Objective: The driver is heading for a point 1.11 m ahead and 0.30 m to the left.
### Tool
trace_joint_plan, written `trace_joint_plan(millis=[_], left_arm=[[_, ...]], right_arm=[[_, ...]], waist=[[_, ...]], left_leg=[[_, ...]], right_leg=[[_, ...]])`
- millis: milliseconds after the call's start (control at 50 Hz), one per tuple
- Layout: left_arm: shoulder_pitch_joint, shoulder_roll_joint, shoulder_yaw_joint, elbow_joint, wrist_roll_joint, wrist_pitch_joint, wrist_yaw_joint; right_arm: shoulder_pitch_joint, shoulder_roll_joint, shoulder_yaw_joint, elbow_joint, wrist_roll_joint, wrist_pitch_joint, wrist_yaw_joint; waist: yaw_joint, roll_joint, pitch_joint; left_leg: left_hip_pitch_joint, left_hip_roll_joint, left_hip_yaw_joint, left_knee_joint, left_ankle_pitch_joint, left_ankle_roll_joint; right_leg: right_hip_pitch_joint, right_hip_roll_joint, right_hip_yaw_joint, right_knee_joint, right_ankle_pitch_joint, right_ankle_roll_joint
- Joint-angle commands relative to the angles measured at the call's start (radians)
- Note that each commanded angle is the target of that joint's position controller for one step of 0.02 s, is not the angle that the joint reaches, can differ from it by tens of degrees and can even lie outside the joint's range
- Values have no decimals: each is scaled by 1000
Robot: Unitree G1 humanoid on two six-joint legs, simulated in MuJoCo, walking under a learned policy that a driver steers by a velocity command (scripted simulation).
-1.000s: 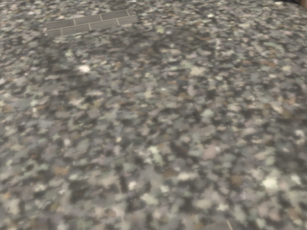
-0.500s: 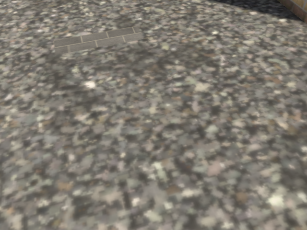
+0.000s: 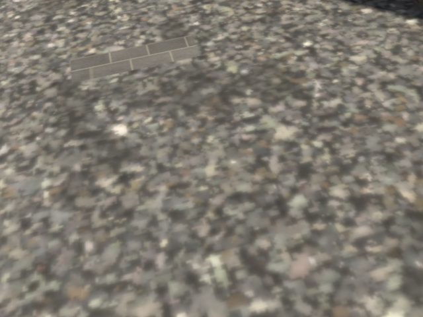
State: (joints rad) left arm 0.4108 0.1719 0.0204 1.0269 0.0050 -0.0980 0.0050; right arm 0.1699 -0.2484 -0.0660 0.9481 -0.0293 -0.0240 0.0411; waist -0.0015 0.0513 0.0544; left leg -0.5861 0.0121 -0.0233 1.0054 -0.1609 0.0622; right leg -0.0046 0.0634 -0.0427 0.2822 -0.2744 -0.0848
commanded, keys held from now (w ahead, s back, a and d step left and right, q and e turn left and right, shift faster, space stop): w+q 0.78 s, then w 0.22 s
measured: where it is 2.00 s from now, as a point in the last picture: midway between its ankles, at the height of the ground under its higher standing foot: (136, 199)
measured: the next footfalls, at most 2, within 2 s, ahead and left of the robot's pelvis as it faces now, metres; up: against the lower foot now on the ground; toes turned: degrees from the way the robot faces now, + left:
left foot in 0.24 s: +0.28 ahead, +0.07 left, +0.00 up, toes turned +10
right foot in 0.76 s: +0.63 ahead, +0.01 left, +0.00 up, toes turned +26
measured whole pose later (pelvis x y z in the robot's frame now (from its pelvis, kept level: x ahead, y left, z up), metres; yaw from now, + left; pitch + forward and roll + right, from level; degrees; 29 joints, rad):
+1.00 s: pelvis +0.55 +0.08 +0.00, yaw +30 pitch +1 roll +0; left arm 0.32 0.25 0.03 0.90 0.03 -0.10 -0.01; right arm 0.23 -0.29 -0.07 0.87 -0.04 -0.03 0.04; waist 0.01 0.04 0.03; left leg -0.53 0.01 -0.07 1.06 -0.29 0.06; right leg -0.19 0.01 -0.08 0.35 -0.19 -0.04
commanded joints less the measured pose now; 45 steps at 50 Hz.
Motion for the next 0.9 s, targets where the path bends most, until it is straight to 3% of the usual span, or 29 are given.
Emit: trace_joint_plan(millis=[20, 80, 140, 160, 200, 220, 240, 260, 280, 300, 320, 340, 360, 400, 440, 500, 540, 560, 640, 660, 700, 740, 760, 780, 800, 820, 840, 880, 900], left_arm=[[45, 122, 20, -34, 10, -9, 19], [91, 88, 11, -11, 14, -13, 21], [94, 116, 12, 8, 16, -16, 31], [82, 134, 13, 17, 15, -14, 29], [51, 183, 30, 7, 29, 2, 28], [46, 202, 37, 8, 23, 9, 26], [23, 200, 41, -7, 16, 9, 18], [71, 84, 26, -55, 9, -1, 3], [-8, 182, 43, -108, 5, -12, -4], [-93, 178, 37, -129, 3, -23, -3], [-111, 165, 35, -129, 8, -26, 0], [-121, 152, 36, -126, 27, -13, 5], [-94, 131, 31, -120, 47, 10, 6], [-116, 93, 18, -143, 41, 39, 3], [-207, 100, 20, -195, 40, 50, -1], [-346, 104, 16, -246, 39, 56, 2], [-416, 115, 12, -266, 19, 54, -6], [-452, 133, 14, -282, 21, 53, -13], [-555, 124, -2, -312, 7, 46, -26], [-554, 139, -3, -312, -4, 46, -31], [-495, 159, -5, -314, 10, 33, -30], [-243, 224, 17, -252, 12, 11, -11], [-91, 290, 34, -240, 34, -2, 3], [-51, 387, 59, -250, 55, 13, 17], [-100, 313, 53, -249, 38, 30, 13], [-153, 233, 37, -257, 35, 27, 4], [-191, 185, 25, -253, 37, 23, -3], [-166, 162, 18, -222, 32, 11, -2], [-143, 163, 18, -205, 28, 2, -7]], right_arm=[[-109, -16, 7, -65, 3, -6, 3], [-216, 22, 30, -107, -11, -23, 3], [-212, 6, 34, -123, -4, -26, 6], [-136, -9, 30, -108, 9, -28, 4], [72, -72, 3, -32, 4, -26, -5], [161, -89, -10, -6, -5, -30, -10], [235, -133, -33, 5, -19, -33, -18], [200, -208, -50, -37, -16, -24, -23], [218, -205, -44, -13, 19, -11, -20], [157, -168, -38, -19, 20, -17, -24], [112, -123, -29, -19, 15, -27, -23], [90, -101, -21, -17, 12, -40, -25], [75, -93, -16, -22, 17, -50, -31], [106, -102, -9, -10, 25, -63, -30], [149, -131, -11, -3, 21, -58, -33], [214, -136, -10, -6, 21, -37, -43], [258, -125, -9, -4, 28, -26, -51], [280, -143, -14, 0, 30, -30, -50], [328, -161, -23, 5, 16, -22, -56], [329, -168, -28, 5, 7, -12, -57], [298, -172, -34, -8, 0, -17, -60], [227, -208, -44, -32, 8, -35, -52], [228, -163, -32, -64, 23, -50, -39], [362, -43, -6, -83, 57, -52, -40], [361, -151, -16, -57, 12, -39, -53], [289, -156, -23, -59, 9, -35, -42], [238, -133, -19, -68, 7, -36, -32], [207, -97, -15, -77, -8, -24, -10], [219, -80, -12, -75, -10, -17, -3]], waist=[[11, -155, 70], [39, -146, 95], [9, -146, 53], [-33, -179, 30], [-117, -173, -80], [-162, -158, -107], [-213, -82, -135], [-114, 206, -239], [-125, 78, -285], [-97, -4, -125], [-56, -76, -24], [-17, -118, 7], [16, -116, -1], [32, -86, -29], [19, -65, -23], [-25, -17, -31], [-43, 5, -19], [-54, -5, -4], [-102, 52, 7], [-105, 63, 21], [-68, 60, 27], [58, -1, -105], [106, -84, -244], [51, -373, -426], [23, -249, -384], [18, -135, -236], [11, -79, -154], [-4, -148, -73], [-13, -163, -75]], left_leg=[[-124, -20, 43, -110, 73, 8], [-62, -26, 104, -260, 117, 28], [98, -77, 174, -337, 110, 75], [165, -85, 171, -322, 85, 101], [339, -129, 185, -349, -14, 144], [458, -128, 162, -445, -19, 170], [587, -17, -7, -546, -100, 229], [863, 286, -530, -545, 50, 386], [915, 308, -709, -677, -41, 433], [766, 299, -594, -723, -50, 379], [609, 269, -511, -741, 68, 336], [503, 219, -434, -740, 195, 302], [427, 182, -372, -744, 275, 283], [394, 141, -322, -760, 299, 267], [396, 117, -299, -782, 350, 253], [444, 79, -277, -767, 382, 197], [464, 64, -279, -750, 396, 157], [470, 62, -288, -752, 408, 152], [576, 63, -309, -705, 445, 150], [586, 67, -323, -676, 483, 138], [527, 81, -350, -653, 501, 113], [479, 30, -315, -404, 626, 84], [362, -26, -261, -165, 409, 68], [62, -179, -132, 152, -344, 23], [-13, -96, -121, 258, -365, 39], [-7, -52, -115, 274, -261, 30], [2, -26, -96, 240, -194, 19], [27, 1, -83, 191, -171, 10], [46, -8, -78, 180, -167, 8]], right_leg=[[19, -231, 73, -122, 500, -26], [20, -247, -1, -125, 667, -31], [35, -260, -62, -32, 984, -13], [30, -269, -74, 44, 1094, -14], [52, -284, -82, 320, 1199, -23], [-6, -285, -92, 509, 1090, -28], [-151, -229, -119, 819, 786, -22], [-533, -33, -113, 1238, -210, 30], [-718, -20, 96, 1284, -197, 24], [-760, -92, 116, 1168, -110, 27], [-715, -123, 103, 1070, -78, 31], [-646, -144, 105, 1000, -84, 44], [-574, -154, 102, 946, -92, 60], [-535, -157, 95, 832, -89, 89], [-568, -155, 64, 765, -2, 121], [-645, -149, 46, 671, 138, 145], [-664, -127, 40, 592, 195, 143], [-655, -115, 34, 540, 207, 145], [-633, -67, 31, 371, 208, 126], [-613, -58, 28, 345, 220, 113], [-456, -41, 34, 226, 199, 77], [-134, -31, 44, 154, 168, 30], [103, -205, 202, 137, 48, -13], [400, -521, 680, 91, 17, -146], [293, -520, 791, 47, -113, -150], [131, -463, 630, 19, -107, -136], [25, -408, 493, -1, -3, -120], [-104, -323, 319, -34, 177, -85], [-124, -311, 277, -36, 263, -86]])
